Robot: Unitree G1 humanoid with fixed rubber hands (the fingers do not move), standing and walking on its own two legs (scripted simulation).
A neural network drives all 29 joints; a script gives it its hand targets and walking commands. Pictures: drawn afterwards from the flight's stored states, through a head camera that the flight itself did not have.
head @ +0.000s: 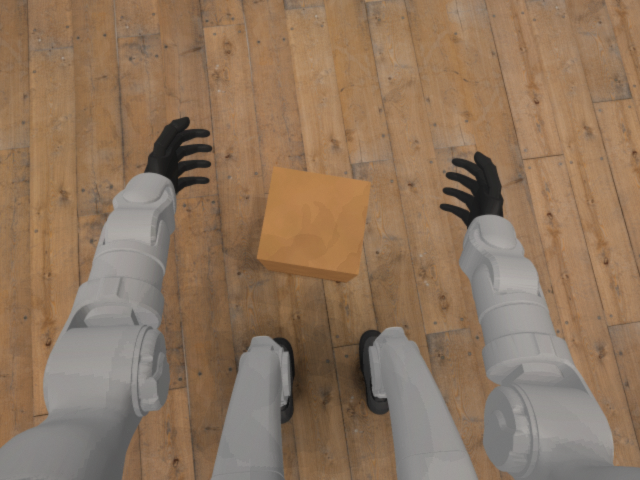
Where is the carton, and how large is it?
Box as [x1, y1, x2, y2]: [257, 166, 370, 282]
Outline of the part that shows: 274,166 260,237 257,259 269,270 344,282 358,274 370,182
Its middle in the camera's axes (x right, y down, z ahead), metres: -0.02 -0.03 +0.93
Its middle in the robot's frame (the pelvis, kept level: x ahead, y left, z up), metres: +0.48 +0.00 -0.53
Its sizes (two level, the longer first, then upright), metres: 0.210 0.200 0.250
